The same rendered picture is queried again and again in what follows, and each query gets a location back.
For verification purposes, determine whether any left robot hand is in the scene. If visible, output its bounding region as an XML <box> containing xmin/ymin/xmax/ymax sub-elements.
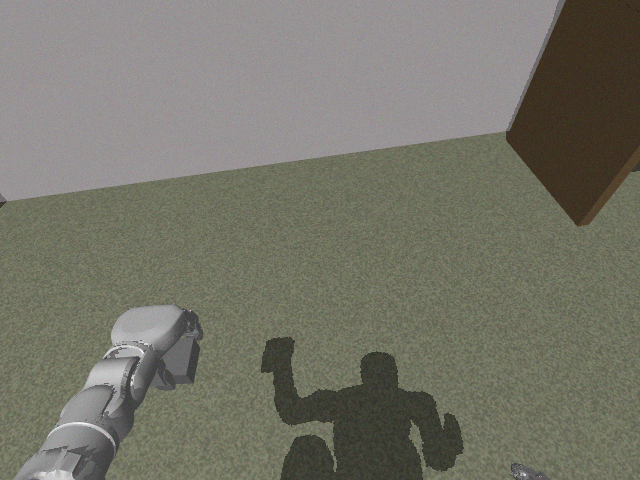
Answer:
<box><xmin>111</xmin><ymin>304</ymin><xmax>203</xmax><ymax>390</ymax></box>

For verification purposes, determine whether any desk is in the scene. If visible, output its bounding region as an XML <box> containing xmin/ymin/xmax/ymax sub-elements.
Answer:
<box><xmin>506</xmin><ymin>0</ymin><xmax>640</xmax><ymax>227</ymax></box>

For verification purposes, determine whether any small box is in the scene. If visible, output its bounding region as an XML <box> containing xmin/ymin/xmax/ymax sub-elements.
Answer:
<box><xmin>162</xmin><ymin>338</ymin><xmax>200</xmax><ymax>384</ymax></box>

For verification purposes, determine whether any right robot hand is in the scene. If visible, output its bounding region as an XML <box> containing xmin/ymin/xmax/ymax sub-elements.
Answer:
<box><xmin>511</xmin><ymin>463</ymin><xmax>551</xmax><ymax>480</ymax></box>

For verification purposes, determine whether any left robot arm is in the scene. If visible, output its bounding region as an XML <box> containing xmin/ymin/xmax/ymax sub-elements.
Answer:
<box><xmin>14</xmin><ymin>341</ymin><xmax>158</xmax><ymax>480</ymax></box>

